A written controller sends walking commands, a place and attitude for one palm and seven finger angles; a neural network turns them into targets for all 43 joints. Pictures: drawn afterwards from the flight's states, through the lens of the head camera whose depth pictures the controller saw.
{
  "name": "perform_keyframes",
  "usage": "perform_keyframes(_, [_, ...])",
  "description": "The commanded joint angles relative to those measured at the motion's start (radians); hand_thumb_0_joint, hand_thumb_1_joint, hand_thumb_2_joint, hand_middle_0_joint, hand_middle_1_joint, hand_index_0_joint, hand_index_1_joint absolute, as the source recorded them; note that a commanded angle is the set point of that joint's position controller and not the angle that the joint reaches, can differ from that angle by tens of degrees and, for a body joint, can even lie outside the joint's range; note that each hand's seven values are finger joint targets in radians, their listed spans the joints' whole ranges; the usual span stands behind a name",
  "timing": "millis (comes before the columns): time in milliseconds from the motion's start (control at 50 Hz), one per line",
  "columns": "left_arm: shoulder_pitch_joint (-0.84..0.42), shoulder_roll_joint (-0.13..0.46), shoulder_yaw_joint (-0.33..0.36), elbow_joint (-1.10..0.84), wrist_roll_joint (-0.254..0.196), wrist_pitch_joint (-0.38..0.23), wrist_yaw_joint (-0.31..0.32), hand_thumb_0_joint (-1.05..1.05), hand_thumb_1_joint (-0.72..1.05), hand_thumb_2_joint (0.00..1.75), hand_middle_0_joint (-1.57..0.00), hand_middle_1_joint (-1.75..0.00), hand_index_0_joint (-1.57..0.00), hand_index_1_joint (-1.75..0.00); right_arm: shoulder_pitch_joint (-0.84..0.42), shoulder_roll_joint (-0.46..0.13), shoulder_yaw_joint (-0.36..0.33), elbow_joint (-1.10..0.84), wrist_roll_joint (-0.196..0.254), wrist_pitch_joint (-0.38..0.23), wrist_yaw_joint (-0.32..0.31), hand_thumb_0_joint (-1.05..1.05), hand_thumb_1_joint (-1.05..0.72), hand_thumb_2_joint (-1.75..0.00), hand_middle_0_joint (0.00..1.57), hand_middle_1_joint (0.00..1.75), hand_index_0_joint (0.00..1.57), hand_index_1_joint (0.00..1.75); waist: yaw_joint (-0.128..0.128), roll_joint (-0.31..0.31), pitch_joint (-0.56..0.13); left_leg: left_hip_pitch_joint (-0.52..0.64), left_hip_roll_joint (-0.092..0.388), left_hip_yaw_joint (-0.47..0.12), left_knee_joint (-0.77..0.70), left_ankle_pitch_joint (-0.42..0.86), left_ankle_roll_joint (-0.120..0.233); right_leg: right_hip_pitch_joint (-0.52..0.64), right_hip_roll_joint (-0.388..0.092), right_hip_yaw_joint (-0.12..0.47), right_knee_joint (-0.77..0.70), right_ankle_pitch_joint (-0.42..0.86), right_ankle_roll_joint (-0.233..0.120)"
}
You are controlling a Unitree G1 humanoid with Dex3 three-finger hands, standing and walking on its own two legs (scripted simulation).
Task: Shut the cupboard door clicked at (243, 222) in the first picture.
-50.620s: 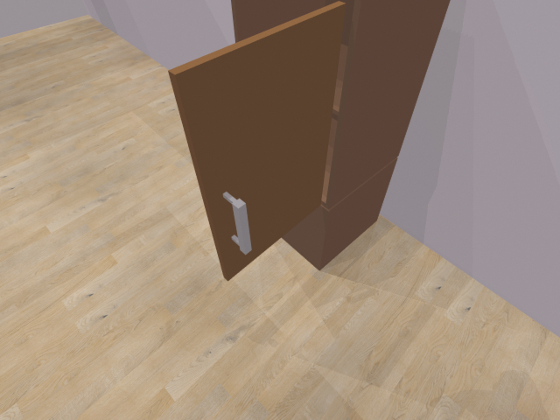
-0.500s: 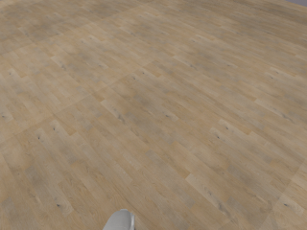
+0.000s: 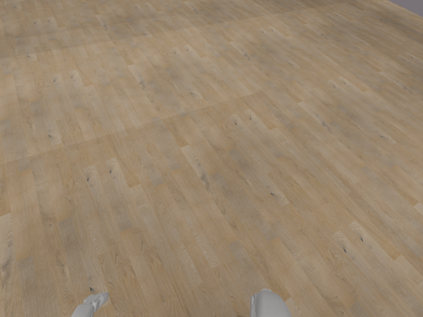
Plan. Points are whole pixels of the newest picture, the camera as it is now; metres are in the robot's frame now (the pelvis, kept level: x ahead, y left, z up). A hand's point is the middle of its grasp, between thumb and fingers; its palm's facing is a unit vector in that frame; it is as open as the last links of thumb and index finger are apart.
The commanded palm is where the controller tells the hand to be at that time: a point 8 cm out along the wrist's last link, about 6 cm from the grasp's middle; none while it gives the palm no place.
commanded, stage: walk to a spot facing it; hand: left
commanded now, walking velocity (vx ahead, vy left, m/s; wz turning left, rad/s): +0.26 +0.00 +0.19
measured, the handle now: out of the picture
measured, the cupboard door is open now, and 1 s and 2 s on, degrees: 42 42 42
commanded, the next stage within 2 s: turn to face it in 0.02 s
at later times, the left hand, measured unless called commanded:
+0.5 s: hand (160, 273) +0.23 +0.12 -0.17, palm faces -0.02 -0.97 -0.25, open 7.2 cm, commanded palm none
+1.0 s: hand (145, 235) +0.32 +0.18 -0.18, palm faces -0.25 -0.94 -0.21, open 7.4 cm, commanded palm none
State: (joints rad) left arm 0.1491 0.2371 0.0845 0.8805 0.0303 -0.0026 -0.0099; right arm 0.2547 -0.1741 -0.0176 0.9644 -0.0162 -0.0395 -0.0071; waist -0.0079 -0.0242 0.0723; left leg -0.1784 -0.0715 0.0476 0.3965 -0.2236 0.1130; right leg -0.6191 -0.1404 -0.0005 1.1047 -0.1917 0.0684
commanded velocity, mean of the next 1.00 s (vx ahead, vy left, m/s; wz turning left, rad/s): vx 0.02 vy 0.00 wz -0.52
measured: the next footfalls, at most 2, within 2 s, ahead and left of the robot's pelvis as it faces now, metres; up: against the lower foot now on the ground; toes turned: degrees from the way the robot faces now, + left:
right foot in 0.30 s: +0.25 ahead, -0.13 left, +0.00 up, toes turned -3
left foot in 0.88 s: +0.26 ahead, +0.09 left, +0.00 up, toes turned -19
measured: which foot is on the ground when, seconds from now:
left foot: down 0.00-0.32, up 0.34-0.86, down 0.88-1.00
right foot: up 0.00-0.28, down 0.30-0.86, up 0.88-1.00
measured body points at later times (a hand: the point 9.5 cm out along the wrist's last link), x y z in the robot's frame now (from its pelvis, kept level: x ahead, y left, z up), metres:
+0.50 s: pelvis +0.16 -0.07 +0.00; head +0.21 -0.08 +0.44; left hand +0.23 +0.17 -0.15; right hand +0.17 -0.29 -0.17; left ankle +0.12 +0.08 -0.66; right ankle +0.21 -0.13 -0.74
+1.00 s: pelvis +0.20 -0.01 +0.00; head +0.24 +0.01 +0.44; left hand +0.33 +0.23 -0.16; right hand +0.25 -0.28 -0.12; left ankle +0.22 +0.10 -0.74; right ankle +0.16 -0.12 -0.67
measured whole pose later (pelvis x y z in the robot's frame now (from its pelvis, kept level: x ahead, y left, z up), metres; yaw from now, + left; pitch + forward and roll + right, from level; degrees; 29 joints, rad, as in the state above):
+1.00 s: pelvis +0.20 -0.01 +0.00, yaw -21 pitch +1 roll -1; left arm 0.24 0.27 0.10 0.91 0.02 0.07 -0.02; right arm 0.12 -0.18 0.00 0.86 -0.02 0.02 -0.04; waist 0.05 -0.06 0.05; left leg -0.21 0.03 0.04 0.47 -0.28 0.01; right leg -0.51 0.07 0.04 1.04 -0.45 0.04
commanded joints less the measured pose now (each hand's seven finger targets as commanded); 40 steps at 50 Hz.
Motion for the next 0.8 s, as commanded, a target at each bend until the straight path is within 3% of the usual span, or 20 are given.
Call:
perform_keyframes(0, [0.021, 0.038, 0.001, -0.043, 0.0, -0.002, -0.005, 0.0, 0.9, 0.9, -0.2, -0.3, -0.2, -0.3, 0.106, -0.141, -0.045, -0.014, 0.003, -0.029, -0.013, 0.0, -0.9, -0.9, 0.2, 0.3, 0.2, 0.3, -0.002, 0.092, -0.026, 0.117, 0.254, -0.224, -0.184, 0.379, 0.026, -0.065, 0.012, -0.009, -0.077, 0.09, 0.01])
perform_keyframes(80, [-0.091, 0.028, -0.014, -0.076, -0.005, -0.014, -0.006, 0.0, 0.9, 0.9, -0.2, -0.3, -0.2, -0.3, 0.186, -0.127, -0.041, 0.03, -0.002, -0.03, -0.019, 0.0, -0.9, -0.9, 0.2, 0.3, 0.2, 0.3, -0.033, 0.096, -0.005, 0.197, 0.258, -0.227, -0.14, 0.561, 0.052, -0.067, 0.039, -0.027, -0.224, 0.085, -0.008])
perform_keyframes(120, [-0.108, 0.01, -0.025, -0.071, -0.008, -0.017, -0.001, 0.0, 0.9, 0.9, -0.2, -0.3, -0.2, -0.3, 0.211, -0.111, -0.034, 0.054, -0.007, -0.029, -0.027, 0.0, -0.9, -0.9, 0.2, 0.3, 0.2, 0.3, -0.037, 0.111, -0.016, 0.242, 0.263, -0.205, -0.096, 0.704, 0.048, -0.028, 0.058, -0.037, -0.309, 0.07, -0.032])
perform_keyframes(180, [-0.091, -0.004, -0.039, -0.047, -0.011, -0.019, 0.007, 0.0, 0.9, 0.9, -0.2, -0.3, -0.2, -0.3, 0.234, -0.098, -0.031, 0.086, -0.013, -0.025, -0.04, 0.0, -0.9, -0.9, 0.2, 0.3, 0.2, 0.3, -0.038, 0.138, -0.027, 0.269, 0.269, -0.152, -0.03, 0.865, 0.014, 0.089, 0.099, -0.06, -0.433, 0.043, -0.078])
perform_keyframes(200, [-0.059, -0.002, -0.04, -0.037, -0.012, -0.018, 0.01, 0.0, 0.9, 0.9, -0.2, -0.3, -0.2, -0.3, 0.232, -0.106, -0.031, 0.094, -0.012, -0.022, -0.043, 0.0, -0.9, -0.9, 0.2, 0.3, 0.2, 0.3, -0.024, 0.143, -0.031, 0.26, 0.275, -0.137, -0.003, 0.895, 0.003, 0.15, 0.114, -0.065, -0.47, 0.027, -0.092])
perform_keyframes(240, [0.084, 0.018, -0.03, 0.011, -0.011, -0.022, 0.015, 0.0, 0.9, 0.9, -0.2, -0.3, -0.2, -0.3, 0.209, -0.12, -0.037, 0.098, -0.003, -0.017, -0.047, 0.0, -0.9, -0.9, 0.2, 0.3, 0.2, 0.3, 0.041, 0.113, -0.073, 0.214, 0.267, -0.098, 0.121, 0.908, -0.03, 0.345, 0.149, -0.073, -0.559, 0.103, -0.114])
perform_keyframes(260, [0.19, 0.048, -0.02, 0.041, -0.008, -0.026, 0.018, 0.0, 0.9, 0.9, -0.2, -0.3, -0.2, -0.3, 0.186, -0.126, -0.041, 0.09, 0.007, -0.016, -0.044, 0.0, -0.9, -0.9, 0.2, 0.3, 0.2, 0.3, 0.087, 0.07, -0.106, 0.127, 0.243, -0.072, 0.24, 0.818, -0.052, 0.498, 0.137, -0.05, -0.613, 0.252, -0.124])
perform_keyframes(280, [0.294, 0.106, -0.002, 0.069, -0.001, -0.033, 0.024, 0.0, 0.9, 0.9, -0.2, -0.3, -0.2, -0.3, 0.181, -0.107, -0.044, 0.074, 0.018, -0.017, -0.04, 0.0, -0.9, -0.9, 0.2, 0.3, 0.2, 0.3, 0.117, -0.054, -0.18, -0.057, 0.152, -0.029, 0.47, 0.514, -0.083, 0.699, -0.006, 0.141, -0.572, 0.635, -0.2])
perform_keyframes(300, [0.355, 0.159, 0.01, 0.095, -0.004, -0.039, 0.027, 0.0, 0.9, 0.9, -0.2, -0.3, -0.2, -0.3, 0.214, -0.077, -0.045, 0.063, 0.023, -0.018, -0.04, 0.0, -0.9, -0.9, 0.2, 0.3, 0.2, 0.3, 0.098, -0.183, -0.243, -0.244, -0.012, 0.032, 0.765, -0.332, -0.123, 0.818, -0.263, 0.434, -0.648, 1.002, -0.345])
perform_keyframes(320, [0.302, 0.148, 0.004, 0.081, -0.021, -0.035, 0.031, 0.0, 0.9, 0.9, -0.2, -0.3, -0.2, -0.3, 0.209, -0.085, -0.041, 0.062, 0.02, -0.002, -0.047, 0.0, -0.9, -0.9, 0.2, 0.3, 0.2, 0.3, 0.07, -0.163, -0.215, -0.261, 0.037, -0.078, 0.854, -0.41, -0.12, 0.719, -0.282, 0.466, -0.719, 0.889, -0.393])
perform_keyframes(340, [0.216, 0.111, 0.003, 0.059, -0.019, -0.028, 0.037, 0.0, 0.9, 0.9, -0.2, -0.3, -0.2, -0.3, 0.16, -0.08, -0.04, 0.054, 0.016, 0.011, -0.042, 0.0, -0.9, -0.9, 0.2, 0.3, 0.2, 0.3, 0.052, -0.15, -0.142, -0.295, 0.07, -0.093, 0.872, -0.363, -0.125, 0.61, -0.237, 0.466, -0.776, 0.704, -0.383])
perform_keyframes(360, [0.129, 0.083, 0.002, 0.038, -0.022, -0.016, 0.044, 0.0, 0.9, 0.9, -0.2, -0.3, -0.2, -0.3, 0.11, -0.074, -0.042, 0.052, 0.013, 0.025, -0.037, 0.0, -0.9, -0.9, 0.2, 0.3, 0.2, 0.3, 0.024, -0.068, -0.063, -0.303, 0.106, -0.1, 0.862, -0.292, -0.13, 0.49, -0.191, 0.382, -0.807, 0.562, -0.35])
perform_keyframes(380, [0.098, 0.067, -0.002, 0.026, -0.02, -0.015, 0.045, 0.0, 0.9, 0.9, -0.2, -0.3, -0.2, -0.3, 0.085, -0.065, -0.037, 0.044, 0.008, 0.036, -0.032, 0.0, -0.9, -0.9, 0.2, 0.3, 0.2, 0.3, 0.006, -0.002, -0.059, -0.282, 0.122, -0.097, 0.828, -0.241, -0.139, 0.414, -0.143, 0.31, -0.817, 0.509, -0.324])
perform_keyframes(400, [0.084, 0.07, -0.001, 0.022, -0.019, -0.017, 0.042, 0.0, 0.9, 0.9, -0.2, -0.3, -0.2, -0.3, 0.091, -0.047, -0.035, 0.039, 0.004, 0.048, -0.026, 0.0, -0.9, -0.9, 0.2, 0.3, 0.2, 0.3, -0.014, 0.021, -0.073, -0.258, 0.12, -0.081, 0.795, -0.2, -0.148, 0.374, -0.105, 0.252, -0.824, 0.467, -0.292])
perform_keyframes(440, [0.1, 0.062, 0.009, 0.023, -0.014, -0.022, 0.039, 0.0, 0.9, 0.9, -0.2, -0.3, -0.2, -0.3, 0.083, -0.04, -0.038, 0.028, -0.006, 0.064, -0.022, 0.0, -0.9, -0.9, 0.2, 0.3, 0.2, 0.3, -0.014, -0.009, -0.104, -0.259, 0.119, -0.07, 0.732, -0.151, -0.161, 0.364, -0.058, 0.229, -0.824, 0.426, -0.256])
perform_keyframes(460, [0.104, 0.071, 0.009, 0.031, -0.013, -0.023, 0.038, 0.0, 0.9, 0.9, -0.2, -0.3, -0.2, -0.3, 0.088, -0.04, -0.042, 0.024, -0.006, 0.068, -0.02, 0.0, -0.9, -0.9, 0.2, 0.3, 0.2, 0.3, -0.018, -0.026, -0.122, -0.278, 0.12, -0.071, 0.722, -0.122, -0.164, 0.392, -0.049, 0.23, -0.822, 0.399, -0.243])
perform_keyframes(560, [0.148, 0.091, 0.02, 0.032, -0.009, -0.011, 0.027, 0.0, 0.9, 0.9, -0.2, -0.3, -0.2, -0.3, -0.032, -0.083, -0.053, -0.045, -0.007, 0.073, -0.022, 0.0, -0.9, -0.9, 0.2, 0.3, 0.2, 0.3, 0.014, -0.087, -0.146, -0.355, 0.119, -0.092, 0.644, -0.116, -0.182, 0.458, -0.036, 0.32, -0.814, 0.29, -0.227])
perform_keyframes(700, [0.175, 0.141, 0.039, 0.009, -0.002, 0.008, 0.022, 0.0, 0.9, 0.9, -0.2, -0.3, -0.2, -0.3, -0.174, -0.103, -0.05, -0.129, 0.008, 0.059, -0.025, 0.0, -0.9, -0.9, 0.2, 0.3, 0.2, 0.3, 0.054, -0.108, -0.137, -0.285, 0.076, -0.095, 0.407, -0.194, -0.182, 0.473, -0.038, 0.438, -0.77, 0.324, -0.26])
perform_keyframes(740, [0.158, 0.157, 0.044, -0.003, -0.001, 0.015, 0.022, 0.0, 0.9, 0.9, -0.2, -0.3, -0.2, -0.3, -0.17, -0.107, -0.051, -0.139, 0.015, 0.055, -0.027, 0.0, -0.9, -0.9, 0.2, 0.3, 0.2, 0.3, 0.049, -0.129, -0.144, -0.225, 0.056, -0.097, 0.322, -0.201, -0.173, 0.459, -0.027, 0.462, -0.751, 0.345, -0.252])
perform_keyframes(780, [0.127, 0.158, 0.048, -0.014, -0.003, 0.021, 0.025, 0.0, 0.9, 0.9, -0.2, -0.3, -0.2, -0.3, -0.121, -0.111, -0.05, -0.132, 0.02, 0.048, -0.03, 0.0, -0.9, -0.9, 0.2, 0.3, 0.2, 0.3, 0.023, -0.124, -0.158, -0.115, 0.049, -0.105, 0.164, -0.13, -0.166, 0.413, -0.002, 0.47, -0.711, 0.318, -0.22])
